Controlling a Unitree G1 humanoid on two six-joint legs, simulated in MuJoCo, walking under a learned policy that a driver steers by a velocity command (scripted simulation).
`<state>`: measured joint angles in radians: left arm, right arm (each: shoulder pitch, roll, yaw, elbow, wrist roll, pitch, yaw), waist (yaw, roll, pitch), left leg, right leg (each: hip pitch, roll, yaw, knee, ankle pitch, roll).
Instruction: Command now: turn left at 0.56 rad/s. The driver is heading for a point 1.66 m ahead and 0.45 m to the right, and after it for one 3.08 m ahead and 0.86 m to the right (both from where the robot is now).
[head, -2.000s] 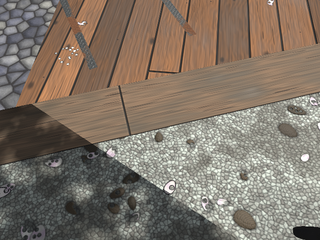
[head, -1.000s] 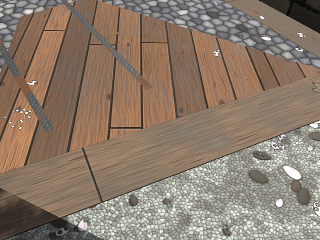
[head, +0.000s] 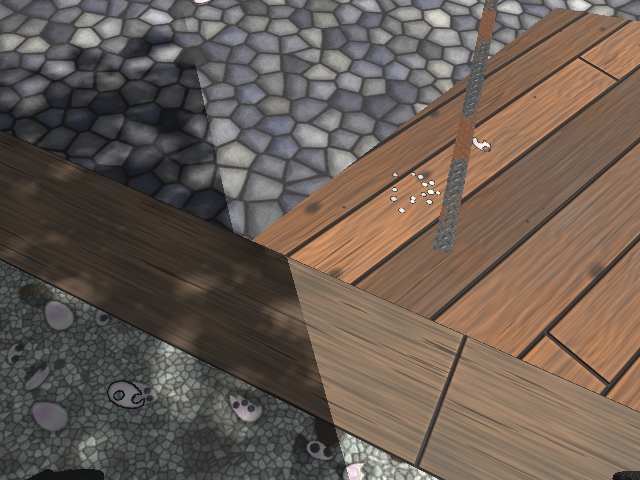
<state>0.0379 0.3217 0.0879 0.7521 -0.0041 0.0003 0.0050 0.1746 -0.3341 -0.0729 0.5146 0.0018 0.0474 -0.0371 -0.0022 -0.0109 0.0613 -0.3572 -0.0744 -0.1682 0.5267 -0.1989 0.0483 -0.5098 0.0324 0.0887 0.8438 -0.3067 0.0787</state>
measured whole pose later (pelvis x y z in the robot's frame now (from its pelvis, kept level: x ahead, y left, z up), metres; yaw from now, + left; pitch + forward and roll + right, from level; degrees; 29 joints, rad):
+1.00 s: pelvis +0.01 -0.07 -0.01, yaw -31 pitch +2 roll +0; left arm 0.06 0.28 0.06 0.61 0.01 0.05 -0.01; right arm 0.20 -0.34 -0.09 0.71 0.01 0.01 -0.01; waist -0.04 0.03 0.08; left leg -0.40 0.10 0.07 1.00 -0.60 -0.07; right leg -0.34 0.00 -0.04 0.57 -0.30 -0.04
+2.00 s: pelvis +0.61 -0.05 -0.03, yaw -4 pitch -1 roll +1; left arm 0.19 0.30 0.03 0.77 0.00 -0.03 -0.05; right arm 0.41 -0.29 -0.04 0.88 -0.01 -0.09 -0.02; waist 0.02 -0.02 0.04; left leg 0.18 -0.13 0.13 0.57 -0.32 0.06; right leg -0.56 0.05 -0.12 0.75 0.01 -0.17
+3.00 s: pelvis +1.36 -0.13 -0.16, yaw -57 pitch +2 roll +1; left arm 0.14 0.33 0.08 0.56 -0.02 0.02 0.00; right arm 0.02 -0.28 -0.04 0.68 -0.01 -0.06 -0.01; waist 0.02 0.00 0.10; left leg -0.56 0.00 -0.14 1.15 -0.46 -0.08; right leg -0.41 0.16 0.10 0.48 -0.09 -0.12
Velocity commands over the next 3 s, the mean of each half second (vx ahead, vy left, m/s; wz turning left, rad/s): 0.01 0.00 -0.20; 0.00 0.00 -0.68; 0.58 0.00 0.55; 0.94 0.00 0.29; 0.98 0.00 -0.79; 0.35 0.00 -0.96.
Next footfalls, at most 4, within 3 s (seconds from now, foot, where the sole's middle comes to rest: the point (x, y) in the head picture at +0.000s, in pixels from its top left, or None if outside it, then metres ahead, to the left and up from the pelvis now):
0.14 right None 0.08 -0.15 -0.78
0.46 left None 0.06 0.07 -0.78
0.92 right None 0.00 -0.19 -0.78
1.56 left None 0.38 -0.01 -0.78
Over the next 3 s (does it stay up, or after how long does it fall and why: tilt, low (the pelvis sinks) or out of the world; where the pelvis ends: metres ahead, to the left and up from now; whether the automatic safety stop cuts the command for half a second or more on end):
stays up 1.36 -0.13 -0.16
